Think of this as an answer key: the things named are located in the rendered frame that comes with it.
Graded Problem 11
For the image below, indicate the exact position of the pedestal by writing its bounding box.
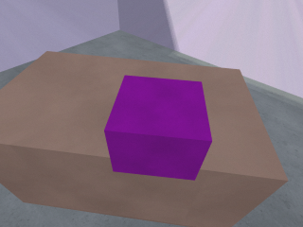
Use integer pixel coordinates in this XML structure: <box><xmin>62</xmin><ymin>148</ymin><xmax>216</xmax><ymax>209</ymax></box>
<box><xmin>0</xmin><ymin>51</ymin><xmax>289</xmax><ymax>227</ymax></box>

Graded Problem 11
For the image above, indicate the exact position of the carton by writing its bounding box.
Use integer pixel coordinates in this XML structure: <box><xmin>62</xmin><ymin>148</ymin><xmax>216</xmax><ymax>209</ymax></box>
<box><xmin>104</xmin><ymin>75</ymin><xmax>212</xmax><ymax>181</ymax></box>

